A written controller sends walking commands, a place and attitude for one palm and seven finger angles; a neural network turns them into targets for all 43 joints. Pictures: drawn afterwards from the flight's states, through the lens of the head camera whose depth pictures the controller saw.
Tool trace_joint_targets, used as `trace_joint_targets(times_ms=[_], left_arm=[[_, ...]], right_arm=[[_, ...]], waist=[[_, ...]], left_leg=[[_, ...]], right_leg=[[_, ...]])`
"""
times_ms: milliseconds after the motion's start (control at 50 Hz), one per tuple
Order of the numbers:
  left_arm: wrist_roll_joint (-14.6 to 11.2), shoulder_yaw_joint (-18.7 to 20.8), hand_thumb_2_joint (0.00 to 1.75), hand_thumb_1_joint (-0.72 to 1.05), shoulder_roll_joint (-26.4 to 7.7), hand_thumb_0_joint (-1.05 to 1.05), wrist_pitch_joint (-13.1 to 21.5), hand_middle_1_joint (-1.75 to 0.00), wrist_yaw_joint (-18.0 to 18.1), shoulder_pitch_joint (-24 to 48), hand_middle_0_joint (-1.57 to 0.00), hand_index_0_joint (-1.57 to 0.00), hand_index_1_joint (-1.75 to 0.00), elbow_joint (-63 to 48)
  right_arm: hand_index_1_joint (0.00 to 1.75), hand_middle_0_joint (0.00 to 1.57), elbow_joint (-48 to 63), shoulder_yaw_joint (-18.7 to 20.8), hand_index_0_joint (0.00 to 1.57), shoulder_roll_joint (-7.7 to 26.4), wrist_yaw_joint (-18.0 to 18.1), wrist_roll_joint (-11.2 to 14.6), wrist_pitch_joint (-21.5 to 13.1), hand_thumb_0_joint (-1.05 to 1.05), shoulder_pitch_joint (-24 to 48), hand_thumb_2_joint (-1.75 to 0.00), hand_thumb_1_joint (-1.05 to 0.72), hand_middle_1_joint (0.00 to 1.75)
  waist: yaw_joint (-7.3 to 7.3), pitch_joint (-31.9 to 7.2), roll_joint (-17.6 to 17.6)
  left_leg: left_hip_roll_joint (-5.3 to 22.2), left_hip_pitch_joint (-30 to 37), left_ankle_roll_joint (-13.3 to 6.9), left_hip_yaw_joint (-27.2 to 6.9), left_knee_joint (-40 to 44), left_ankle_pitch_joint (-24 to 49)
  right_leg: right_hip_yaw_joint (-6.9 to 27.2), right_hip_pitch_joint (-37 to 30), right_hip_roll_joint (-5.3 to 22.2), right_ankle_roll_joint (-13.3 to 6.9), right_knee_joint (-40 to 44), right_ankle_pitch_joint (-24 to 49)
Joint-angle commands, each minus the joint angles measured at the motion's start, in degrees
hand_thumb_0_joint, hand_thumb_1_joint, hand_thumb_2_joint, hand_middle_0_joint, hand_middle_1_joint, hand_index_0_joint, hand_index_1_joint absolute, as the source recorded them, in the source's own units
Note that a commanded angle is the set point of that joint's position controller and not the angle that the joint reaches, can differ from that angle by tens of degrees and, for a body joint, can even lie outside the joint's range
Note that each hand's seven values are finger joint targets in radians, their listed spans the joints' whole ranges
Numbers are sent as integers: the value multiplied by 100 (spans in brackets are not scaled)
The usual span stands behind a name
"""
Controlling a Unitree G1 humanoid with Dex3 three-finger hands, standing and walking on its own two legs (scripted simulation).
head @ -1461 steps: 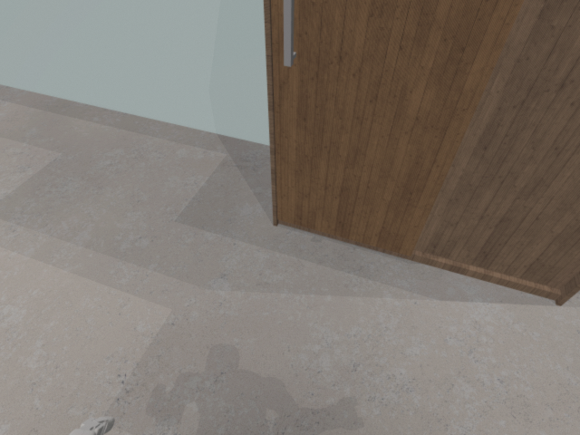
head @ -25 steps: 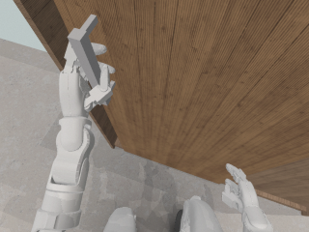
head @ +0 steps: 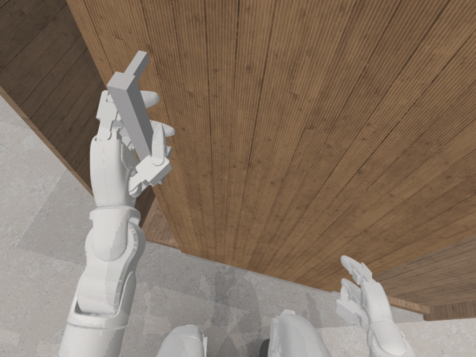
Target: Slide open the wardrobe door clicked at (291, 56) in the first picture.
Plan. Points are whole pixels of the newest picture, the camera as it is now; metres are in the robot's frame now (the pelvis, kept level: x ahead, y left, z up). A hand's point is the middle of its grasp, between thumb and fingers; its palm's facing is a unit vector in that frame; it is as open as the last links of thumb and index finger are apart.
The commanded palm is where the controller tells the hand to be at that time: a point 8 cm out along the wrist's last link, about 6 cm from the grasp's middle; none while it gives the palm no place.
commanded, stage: step sideways, sliding the door along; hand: left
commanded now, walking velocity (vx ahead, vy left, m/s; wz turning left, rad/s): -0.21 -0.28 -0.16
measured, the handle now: (150, 128) +0.37 +0.19 +0.14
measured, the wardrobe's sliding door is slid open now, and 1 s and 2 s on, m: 0.19 0.44 0.49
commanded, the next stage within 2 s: stop walking and hold the door there in 1.60 s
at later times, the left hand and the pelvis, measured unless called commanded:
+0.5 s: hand (272, 188) +0.31 +0.02 +0.14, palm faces +0.17 -0.98 -0.06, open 6.3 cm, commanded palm +0.28 +0.02 +0.13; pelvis -0.06 -0.11 +0.00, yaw -5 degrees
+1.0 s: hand (363, 209) +0.30 -0.09 +0.14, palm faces +0.19 -0.98 -0.06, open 6.2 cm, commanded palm +0.27 -0.10 +0.14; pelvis -0.11 -0.23 -0.01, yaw -4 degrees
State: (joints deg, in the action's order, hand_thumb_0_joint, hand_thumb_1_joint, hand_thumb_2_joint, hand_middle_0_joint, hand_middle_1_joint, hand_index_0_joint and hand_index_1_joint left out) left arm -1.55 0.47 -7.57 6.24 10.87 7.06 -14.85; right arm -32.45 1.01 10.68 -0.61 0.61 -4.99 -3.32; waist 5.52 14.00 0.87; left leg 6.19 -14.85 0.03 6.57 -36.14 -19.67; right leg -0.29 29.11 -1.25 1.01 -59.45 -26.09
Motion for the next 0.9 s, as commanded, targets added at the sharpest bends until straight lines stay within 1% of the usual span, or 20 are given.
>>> trace_joint_targets(times_ms=[0,220,260,280,300,320,340,360,400,440,460,480,500,520,560,640,760,820,860,880], left_arm=[[249,-1694,90,90,562,0,766,-140,-574,2071,-45,-45,-140,-1843],[75,-1347,90,90,292,0,592,-140,-610,2435,-45,-45,-140,-1060],[90,-1312,90,90,151,0,577,-140,-598,2554,-45,-45,-140,-1155],[105,-1241,90,90,-54,0,579,-140,-578,2643,-45,-45,-140,-1195],[130,-1082,90,90,-394,0,600,-140,-541,2784,-45,-45,-140,-1251],[128,-757,90,90,-717,0,546,-140,-464,2615,-45,-45,-140,-1279],[49,-715,90,90,-614,0,548,-140,-454,2237,-45,-45,-140,-1301],[46,-724,90,90,-508,0,574,-140,-412,2315,-45,-45,-140,-1435],[16,-925,90,90,-163,0,698,-140,-374,2743,-45,-45,-140,-1624],[58,-523,90,90,-566,0,760,-140,-398,2756,-45,-45,-140,-1232],[13,-493,90,90,-679,0,734,-140,-450,2748,-45,-45,-140,-1123],[-89,-635,90,90,-452,0,718,-140,-558,2602,-45,-45,-140,-1130],[41,-745,90,90,-235,0,667,-140,-614,2607,-45,-45,-140,-740],[57,-572,90,90,-328,0,677,-140,-609,3103,-45,-45,-140,-665],[23,-618,90,90,-432,0,715,-140,-644,3752,-45,-45,-140,-1084],[44,-756,90,90,-220,0,407,-140,-768,3462,-45,-45,-140,-68],[-85,-677,90,90,-305,0,402,-140,-722,3822,-45,-45,-140,372],[-91,-850,90,90,-201,0,370,-140,-670,4164,-45,-45,-140,399],[4,-718,90,90,-663,0,278,-140,-519,4459,-45,-45,-140,513],[-36,-777,90,90,-656,0,298,-140,-466,4830,-45,-45,-140,-1]], right_arm=[[30,20,934,214,20,776,-146,-12,-420,0,67,-90,-90,30],[30,20,944,140,20,653,55,43,-500,0,57,-90,-90,30],[30,20,897,112,20,583,89,162,-508,0,88,-90,-90,30],[30,20,890,79,20,452,117,219,-495,0,90,-90,-90,30],[30,20,873,-4,20,245,187,196,-470,0,324,-90,-90,30],[30,20,780,-65,20,193,271,117,-483,0,421,-90,-90,30],[30,20,680,71,20,337,337,90,-488,0,237,-90,-90,30],[30,20,530,96,20,397,387,65,-530,0,219,-90,-90,30],[30,20,460,-47,20,255,391,82,-375,0,209,-90,-90,30],[30,20,356,83,20,439,424,2,-150,0,39,-90,-90,30],[30,20,375,190,20,612,446,28,-31,0,-57,-90,-90,30],[30,20,608,327,20,923,415,0,2,0,19,-90,-90,30],[30,20,692,277,20,916,247,40,49,0,195,-90,-90,30],[30,20,711,383,20,1071,195,83,65,0,304,-90,-90,30],[30,20,536,223,20,794,208,-51,-23,0,352,-90,-90,30],[30,20,408,314,20,928,178,-18,38,0,-99,-90,-90,30],[30,20,520,241,20,903,288,65,-20,0,-70,-90,-90,30],[30,20,561,119,20,664,295,231,-68,0,46,-90,-90,30],[30,20,510,-33,20,326,374,214,-116,0,311,-90,-90,30],[30,20,431,-125,20,224,409,131,-156,0,476,-90,-90,30]], waist=[[-620,-2845,-1465],[-663,-2917,-1874],[-589,-3016,-1388],[-581,-3020,-454],[-573,-2982,922],[-321,-2980,1354],[-221,-3322,2059],[-342,-3615,2020],[-542,-3519,1426],[-649,-3495,829],[-782,-3513,308],[-641,-3565,-1372],[-527,-3654,-1141],[-587,-3241,-757],[-584,-2937,-1810],[-620,-2979,-1642],[-714,-2869,-1972],[-602,-3130,-965],[-554,-2927,1406],[-467,-2881,1175]], left_leg=[[1989,2859,-655,-857,995,6089],[1718,2196,-380,-253,850,4667],[1265,1849,-131,-74,299,3427],[792,1338,68,136,-263,2231],[215,14,263,250,-999,-495],[-277,-569,305,-80,-1900,-1833],[-456,-1003,312,-407,-2598,-2138],[-429,-1298,297,-536,-2651,-2103],[-344,-1110,321,-310,-1454,-1433],[-217,295,325,28,338,294],[354,1670,166,-359,1125,2079],[2289,2810,-669,-2390,1319,5237],[2810,2408,-1067,-2833,1440,4649],[2860,1991,-1211,-2741,1609,3483],[2478,2342,-999,-2129,1345,4463],[1748,1981,-541,-713,1235,4280],[1653,1431,-435,-425,1161,3318],[1046,761,-134,-225,21,1843],[-177,-1093,220,1,-1918,-1583],[-265,-1209,214,-161,-2430,-1826]], right_leg=[[104,867,355,88,-758,-207],[-462,-1224,2,127,2453,794],[-445,-1845,98,126,3608,2131],[-108,-2098,595,21,4018,4051],[862,-2563,1554,-427,3782,6278],[1532,-2370,2054,-795,3731,7039],[1632,-3141,1976,-1018,3318,8013],[1615,-3765,1994,-1249,2947,8592],[983,-3916,1725,-1130,2537,8179],[514,-2775,1341,-799,2168,6494],[289,-1513,1082,-436,1563,4610],[7,293,292,131,457,616],[551,214,223,41,-509,-598],[604,570,186,50,-949,-385],[513,1091,533,78,-1015,-240],[-61,233,420,166,29,628],[-560,-1187,141,136,1930,434],[-460,-2307,336,35,3510,1756],[1209,-2559,1943,-789,3873,4419],[1148,-2160,2143,-953,3813,4443]])
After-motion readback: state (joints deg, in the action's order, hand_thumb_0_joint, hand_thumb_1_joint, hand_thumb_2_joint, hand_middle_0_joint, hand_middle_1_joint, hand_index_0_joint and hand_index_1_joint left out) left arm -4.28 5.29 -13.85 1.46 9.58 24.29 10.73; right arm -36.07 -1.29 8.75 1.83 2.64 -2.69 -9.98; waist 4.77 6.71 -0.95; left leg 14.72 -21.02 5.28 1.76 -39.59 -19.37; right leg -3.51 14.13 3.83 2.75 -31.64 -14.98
